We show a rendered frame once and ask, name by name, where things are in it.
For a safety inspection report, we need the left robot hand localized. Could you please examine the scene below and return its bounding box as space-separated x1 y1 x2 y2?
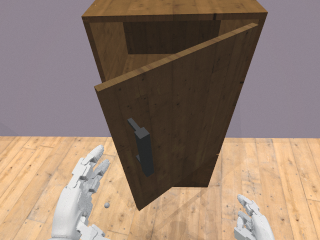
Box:
51 144 111 240

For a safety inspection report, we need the cupboard door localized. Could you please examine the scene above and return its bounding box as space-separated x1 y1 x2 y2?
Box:
94 23 259 211

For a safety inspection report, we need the handle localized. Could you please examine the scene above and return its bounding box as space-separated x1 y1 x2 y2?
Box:
127 118 154 177

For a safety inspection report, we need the right robot hand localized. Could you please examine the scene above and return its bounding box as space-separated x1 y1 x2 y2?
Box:
234 194 275 240

